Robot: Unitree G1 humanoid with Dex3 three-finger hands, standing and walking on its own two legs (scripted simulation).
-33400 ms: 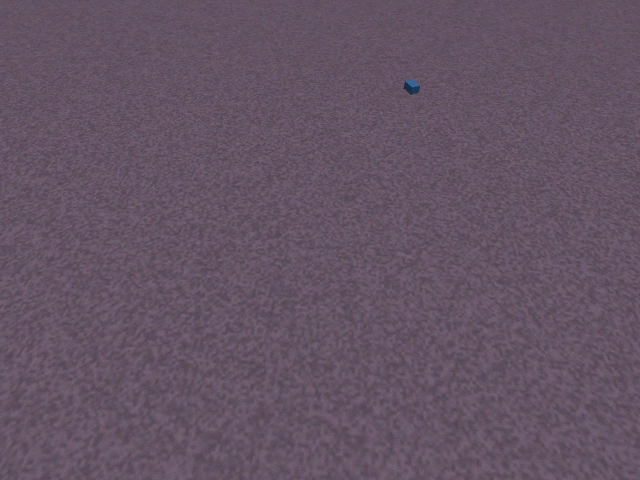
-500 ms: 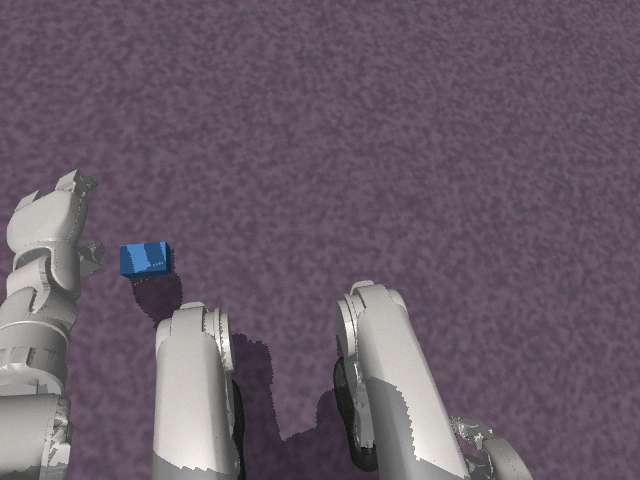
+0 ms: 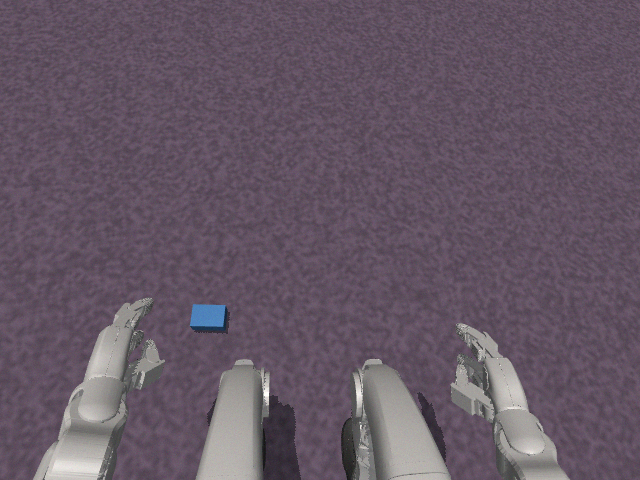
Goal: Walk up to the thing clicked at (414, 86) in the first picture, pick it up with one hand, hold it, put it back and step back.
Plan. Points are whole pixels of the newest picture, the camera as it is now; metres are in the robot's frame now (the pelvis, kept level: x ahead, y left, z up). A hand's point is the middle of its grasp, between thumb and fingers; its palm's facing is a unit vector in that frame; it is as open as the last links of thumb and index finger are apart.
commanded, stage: home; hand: left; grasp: from above
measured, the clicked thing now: (209, 317) +0.45 +0.24 -0.56
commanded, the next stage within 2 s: none
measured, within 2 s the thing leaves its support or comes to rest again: neither
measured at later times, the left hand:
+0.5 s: hand (112, 375) +0.22 +0.19 +0.09, palm faces +0.09 -0.97 -0.20, open 7.4 cm
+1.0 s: hand (110, 405) +0.20 +0.19 +0.09, palm faces +0.09 -0.98 -0.20, open 7.4 cm
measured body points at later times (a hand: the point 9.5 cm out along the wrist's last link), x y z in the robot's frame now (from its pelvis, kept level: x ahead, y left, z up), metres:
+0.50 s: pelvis +0.06 +0.00 +0.13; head +0.08 +0.01 +0.58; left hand +0.22 +0.24 +0.11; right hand +0.22 -0.24 +0.07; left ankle +0.07 +0.12 -0.54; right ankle +0.06 -0.13 -0.54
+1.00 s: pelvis +0.05 +0.00 +0.14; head +0.06 +0.01 +0.59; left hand +0.19 +0.24 +0.10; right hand +0.22 -0.23 +0.08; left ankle +0.07 +0.12 -0.54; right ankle +0.06 -0.13 -0.54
